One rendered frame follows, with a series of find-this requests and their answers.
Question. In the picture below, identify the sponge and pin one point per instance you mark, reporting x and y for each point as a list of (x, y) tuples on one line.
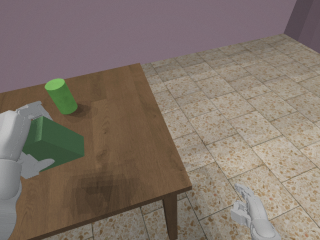
[(49, 140)]

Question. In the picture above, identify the robot left forearm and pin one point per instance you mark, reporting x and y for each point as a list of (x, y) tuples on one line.
[(10, 191)]

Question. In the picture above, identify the right robot hand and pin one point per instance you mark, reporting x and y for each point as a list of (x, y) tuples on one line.
[(244, 213)]

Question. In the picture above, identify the left robot hand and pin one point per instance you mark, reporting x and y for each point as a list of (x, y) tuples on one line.
[(14, 130)]

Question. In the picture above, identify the robot right forearm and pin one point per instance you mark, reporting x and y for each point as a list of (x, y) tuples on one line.
[(262, 229)]

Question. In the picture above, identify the table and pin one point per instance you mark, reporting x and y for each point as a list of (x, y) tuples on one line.
[(130, 159)]

